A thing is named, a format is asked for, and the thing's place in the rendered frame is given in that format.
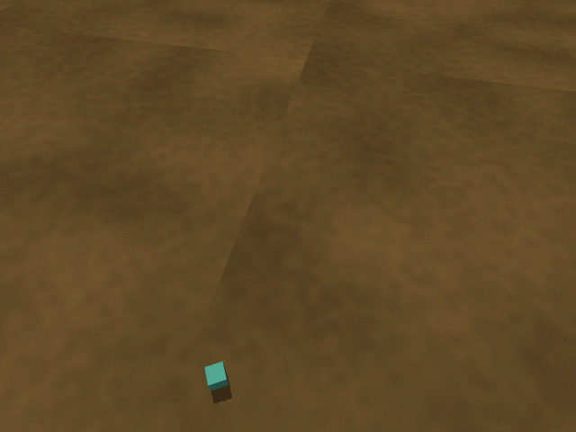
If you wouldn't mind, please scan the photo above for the cube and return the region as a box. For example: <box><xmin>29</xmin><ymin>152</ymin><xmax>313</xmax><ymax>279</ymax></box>
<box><xmin>204</xmin><ymin>361</ymin><xmax>229</xmax><ymax>391</ymax></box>

